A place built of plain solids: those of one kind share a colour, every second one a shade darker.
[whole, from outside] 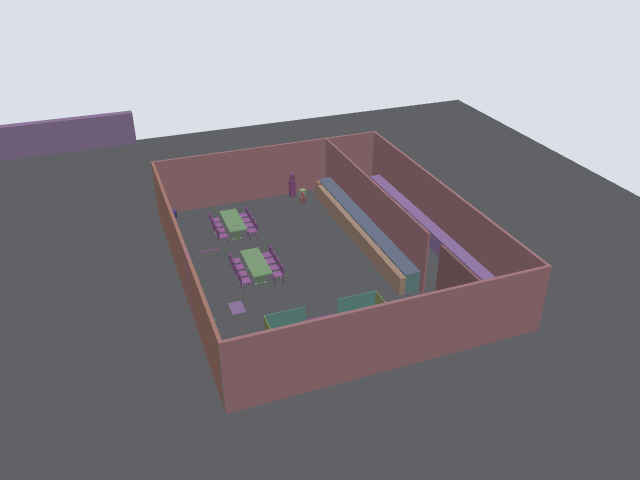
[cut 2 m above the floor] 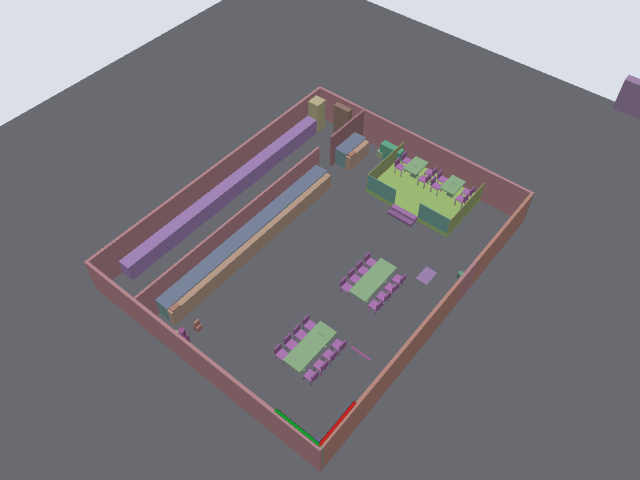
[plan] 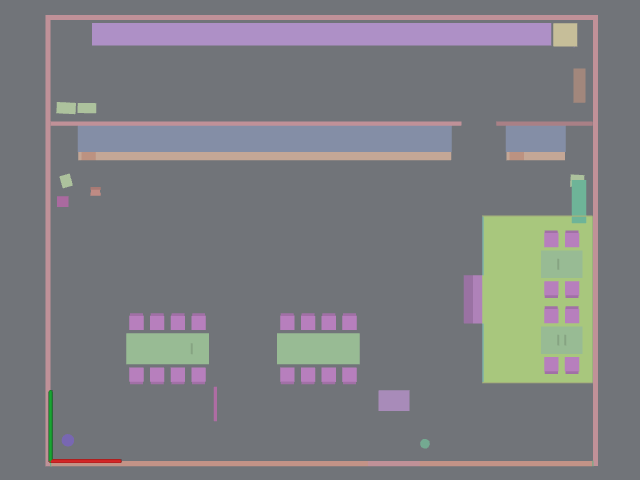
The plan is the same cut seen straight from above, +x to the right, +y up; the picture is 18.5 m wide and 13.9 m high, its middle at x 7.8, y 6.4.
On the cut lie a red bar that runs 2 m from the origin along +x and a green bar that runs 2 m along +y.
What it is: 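A works or school canteen of the 2010s to 2020s; 15.7 x 12.8 m, ceiling 3.1 m, a street door 0.95 x 2.1 m in the glazed front; tables 0.75 m, chairs 0.45 m, bar tops 1.06 m, a counter 1.0 m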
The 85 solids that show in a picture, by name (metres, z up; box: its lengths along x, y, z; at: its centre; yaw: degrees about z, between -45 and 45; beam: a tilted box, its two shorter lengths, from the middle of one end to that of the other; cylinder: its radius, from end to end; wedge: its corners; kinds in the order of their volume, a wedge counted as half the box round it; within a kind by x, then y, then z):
{
 "street_hedge_1": {"box": [0.6, 16.6, 2.25], "at": [-11.75, -8.3, 1.07]},
 "street_hedge_2": {"box": [0.6, 16.6, 2.25], "at": [27.45, -8.3, 1.07]},
 "wall_1": {"box": [0.15, 13.07, 3.16], "at": [-0.07, 6.38, 1.53]},
 "wall_2": {"box": [11.9, 0.12, 3.16], "at": [5.95, 9.77, 1.53]},
 "wall_3": {"box": [16.0, 0.15, 3.16], "at": [7.85, 12.85, 1.53]},
 "wall_4": {"box": [1.5, 0.15, 3.16], "at": [9.94, -0.07, 1.53]},
 "wall_5": {"box": [2.8, 0.12, 3.16], "at": [14.3, 9.77, 1.53]},
 "wall_6": {"box": [0.15, 13.07, 3.16], "at": [15.78, 6.38, 1.53]},
 "counter_1": {"box": [10.8, 0.7, 1.05], "at": [6.2, 9.36, 0.47]},
 "counter_2": {"box": [1.7, 0.7, 1.05], "at": [14.05, 9.36, 0.47]},
 "back_worktop_1": {"box": [13.3, 0.65, 0.95], "at": [7.85, 12.36, 0.42]},
 "window_wall_1": {"box": [9.34, 0.15, 3.16], "at": [4.67, -0.07, 1.53]},
 "window_wall_2": {"box": [5.16, 0.15, 3.16], "at": [13.12, -0.07, 1.53]},
 "dais_1": {"box": [3.2, 4.86, 0.35], "at": [14.1, 4.68, 0.12]},
 "tray_rail_1": {"box": [10.8, 0.3, 0.94], "at": [6.2, 8.86, 0.42]},
 "tray_rail_2": {"box": [1.7, 0.3, 0.94], "at": [14.05, 8.86, 0.42]},
 "back_fridge_1": {"box": [0.7, 0.68, 1.9], "at": [14.9, 12.34, 0.9]},
 "shelf_1": {"box": [0.35, 1.0, 1.95], "at": [15.31, 10.87, 0.93]},
 "recycling_station_1": {"box": [0.42, 1.26, 1.0], "at": [15.3, 7.51, 0.45]},
 "meeting_table_1": {"box": [2.4, 0.9, 0.07], "at": [3.38, 3.25, 0.71]},
 "meeting_table_2": {"box": [0.06, 0.32, 0.8], "at": [4.08, 3.25, 0.35]},
 "meeting_table_3": {"box": [2.4, 0.9, 0.07], "at": [7.75, 3.25, 0.71]},
 "meeting_table_4": {"box": [0.06, 0.32, 0.8], "at": [8.46, 3.25, 0.35]},
 "meeting_table_5": {"box": [1.2, 0.8, 0.07], "at": [14.8, 3.5, 1.01]},
 "meeting_table_6": {"box": [1.2, 0.8, 0.07], "at": [14.8, 5.7, 1.01]},
 "counter_top_1": {"box": [10.84, 0.78, 0.04], "at": [6.2, 9.34, 1.02]},
 "counter_top_2": {"box": [1.74, 0.78, 0.04], "at": [14.05, 9.34, 1.02]},
 "side_chair_1": {"box": [0.38, 0.08, 0.38], "at": [2.48, 2.26, 0.65]},
 "side_chair_2": {"box": [0.42, 0.42, 0.04], "at": [2.48, 2.5, 0.43]},
 "side_chair_3": {"box": [0.42, 0.42, 0.04], "at": [2.48, 4.0, 0.43]},
 "side_chair_4": {"box": [0.38, 0.08, 0.38], "at": [2.48, 4.24, 0.65]},
 "side_chair_5": {"box": [0.38, 0.08, 0.38], "at": [3.08, 2.26, 0.65]},
 "side_chair_6": {"box": [0.42, 0.42, 0.04], "at": [3.08, 2.5, 0.43]},
 "side_chair_7": {"box": [0.42, 0.42, 0.04], "at": [3.08, 4.0, 0.43]},
 "side_chair_8": {"box": [0.38, 0.08, 0.38], "at": [3.08, 4.24, 0.65]},
 "side_chair_9": {"box": [0.38, 0.08, 0.38], "at": [3.69, 2.26, 0.65]},
 "side_chair_10": {"box": [0.42, 0.42, 0.04], "at": [3.69, 2.5, 0.43]},
 "side_chair_11": {"box": [0.42, 0.42, 0.04], "at": [3.69, 4.0, 0.43]},
 "side_chair_12": {"box": [0.38, 0.08, 0.38], "at": [3.69, 4.24, 0.65]},
 "side_chair_13": {"box": [0.38, 0.08, 0.38], "at": [4.29, 2.26, 0.65]},
 "side_chair_14": {"box": [0.42, 0.42, 0.04], "at": [4.29, 2.5, 0.43]},
 "side_chair_15": {"box": [0.42, 0.42, 0.04], "at": [4.29, 4.0, 0.43]},
 "side_chair_16": {"box": [0.38, 0.08, 0.38], "at": [4.29, 4.24, 0.65]},
 "side_chair_17": {"box": [0.38, 0.08, 0.38], "at": [6.86, 2.26, 0.65]},
 "side_chair_18": {"box": [0.42, 0.42, 0.04], "at": [6.86, 2.5, 0.43]},
 "side_chair_19": {"box": [0.42, 0.42, 0.04], "at": [6.86, 4.0, 0.43]},
 "side_chair_20": {"box": [0.38, 0.08, 0.38], "at": [6.86, 4.24, 0.65]},
 "side_chair_21": {"box": [0.38, 0.08, 0.38], "at": [7.46, 2.26, 0.65]},
 "side_chair_22": {"box": [0.42, 0.42, 0.04], "at": [7.46, 2.5, 0.43]},
 "side_chair_23": {"box": [0.42, 0.42, 0.04], "at": [7.46, 4.0, 0.43]},
 "side_chair_24": {"box": [0.38, 0.08, 0.38], "at": [7.46, 4.24, 0.65]},
 "side_chair_25": {"box": [0.38, 0.08, 0.38], "at": [8.05, 2.26, 0.65]},
 "side_chair_26": {"box": [0.42, 0.42, 0.04], "at": [8.05, 2.5, 0.43]},
 "side_chair_27": {"box": [0.42, 0.42, 0.04], "at": [8.05, 4.0, 0.43]},
 "side_chair_28": {"box": [0.38, 0.08, 0.38], "at": [8.65, 2.26, 0.65]},
 "side_chair_29": {"box": [0.42, 0.42, 0.04], "at": [8.65, 2.5, 0.43]},
 "side_chair_30": {"box": [0.42, 0.42, 0.04], "at": [8.65, 4.0, 0.43]},
 "side_chair_31": {"box": [0.38, 0.08, 0.38], "at": [8.65, 4.24, 0.65]},
 "side_chair_32": {"box": [0.42, 0.42, 0.04], "at": [14.5, 2.8, 0.73]},
 "side_chair_33": {"box": [0.42, 0.42, 0.04], "at": [14.5, 4.2, 0.73]},
 "side_chair_34": {"box": [0.42, 0.42, 0.04], "at": [14.5, 5.0, 0.73]},
 "side_chair_35": {"box": [0.42, 0.42, 0.04], "at": [14.5, 6.4, 0.73]},
 "side_chair_36": {"box": [0.42, 0.42, 0.04], "at": [15.1, 2.8, 0.73]},
 "side_chair_37": {"box": [0.42, 0.42, 0.04], "at": [15.1, 4.2, 0.73]},
 "side_chair_38": {"box": [0.42, 0.42, 0.04], "at": [15.1, 5.0, 0.73]},
 "side_chair_39": {"box": [0.42, 0.42, 0.04], "at": [15.1, 6.4, 0.73]},
 "dais_rail_end_1": {"box": [3.2, 0.04, 1.0], "at": [14.1, 2.27, 0.75]},
 "dais_rail_end_2": {"box": [3.2, 0.04, 1.0], "at": [14.1, 7.09, 0.75]},
 "box_cardboard_1": {"box": [0.31, 0.37, 0.4], "at": [0.45, 8.11, 0.15], "yaw": 15.8},
 "box_cardboard_2": {"box": [0.56, 0.33, 0.3], "at": [0.45, 10.22, 0.1], "yaw": -2.9},
 "box_cardboard_3": {"box": [0.54, 0.3, 0.35], "at": [1.05, 10.22, 0.13], "yaw": -0.8},
 "box_cardboard_4": {"box": [0.4, 0.36, 0.43], "at": [15.25, 8.11, 0.17], "yaw": -3.1},
 "dais_steps_1": {"box": [0.27, 1.4, 0.2], "at": [12.1, 4.68, 0.05]},
 "dais_steps_2": {"box": [0.27, 1.4, 0.35], "at": [12.37, 4.68, 0.12]},
 "dais_rail_front_1": {"box": [0.04, 1.73, 1.0], "at": [12.52, 3.12, 0.75]},
 "dais_rail_front_2": {"box": [0.04, 1.73, 1.0], "at": [12.52, 6.25, 0.75]},
 "water_cooler_1": {"box": [0.33, 0.31, 1.03], "at": [0.35, 7.51, 0.47]},
 "water_cooler_2": {"cylinder": 0.14, "from": [0.35, 7.51, 0.98], "to": [0.35, 7.51, 1.4]},
 "plant_pot_1": {"cylinder": 0.18, "from": [0.5, 0.6, 0.0], "to": [0.5, 0.6, 0.38]},
 "door_mat_1": {"box": [0.9, 0.6, 0.07], "at": [9.94, 1.75, -0.02]},
 "tray_stack_1": {"box": [0.42, 0.3, 0.1], "at": [1.1, 8.86, 0.94]},
 "tray_stack_2": {"box": [0.42, 0.3, 0.1], "at": [13.5, 8.86, 0.94]},
 "bin_waste_1": {"cylinder": 0.14, "from": [10.84, 0.5, 0.0], "to": [10.84, 0.5, 0.31]},
 "wet_floor_sign_1": {"box": [0.3, 0.09, 0.36], "at": [1.3, 7.73, 0.13]},
 "cable_protector_1": {"box": [0.1, 1.0, 0.07], "at": [4.77, 1.65, -0.01]}
}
